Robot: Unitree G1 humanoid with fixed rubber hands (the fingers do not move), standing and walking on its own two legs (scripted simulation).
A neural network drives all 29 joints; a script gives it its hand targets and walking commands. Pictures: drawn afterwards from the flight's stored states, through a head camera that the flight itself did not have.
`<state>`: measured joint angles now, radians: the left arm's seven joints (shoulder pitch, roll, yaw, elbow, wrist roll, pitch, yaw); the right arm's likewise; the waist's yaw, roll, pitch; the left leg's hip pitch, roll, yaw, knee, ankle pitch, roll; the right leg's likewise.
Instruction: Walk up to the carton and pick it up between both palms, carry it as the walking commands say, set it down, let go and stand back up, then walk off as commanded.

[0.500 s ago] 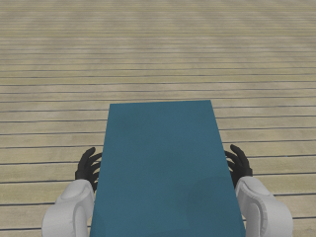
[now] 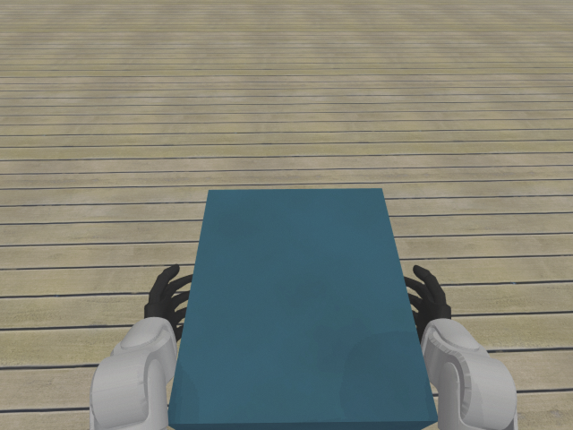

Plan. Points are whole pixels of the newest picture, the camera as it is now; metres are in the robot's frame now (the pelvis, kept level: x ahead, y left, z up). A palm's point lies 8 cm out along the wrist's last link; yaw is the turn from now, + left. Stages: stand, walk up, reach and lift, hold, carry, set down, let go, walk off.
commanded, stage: carry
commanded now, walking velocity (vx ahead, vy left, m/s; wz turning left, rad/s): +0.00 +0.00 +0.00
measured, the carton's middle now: (296, 324) +0.28 +0.00 +0.01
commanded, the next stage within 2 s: none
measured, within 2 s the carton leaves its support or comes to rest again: neither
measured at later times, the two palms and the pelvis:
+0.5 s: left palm (170, 337) +0.24 +0.16 +0.06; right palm (433, 339) +0.23 -0.18 +0.06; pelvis -0.02 -0.01 +0.00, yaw +0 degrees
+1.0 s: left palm (174, 338) +0.24 +0.15 +0.06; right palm (437, 340) +0.23 -0.18 +0.06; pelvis -0.02 -0.01 +0.00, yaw +0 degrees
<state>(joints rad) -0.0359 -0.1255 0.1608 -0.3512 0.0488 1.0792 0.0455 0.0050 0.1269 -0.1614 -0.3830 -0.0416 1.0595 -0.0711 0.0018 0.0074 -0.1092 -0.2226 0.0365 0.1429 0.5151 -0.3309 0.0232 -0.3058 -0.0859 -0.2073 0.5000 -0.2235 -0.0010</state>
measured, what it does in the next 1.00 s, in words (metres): stands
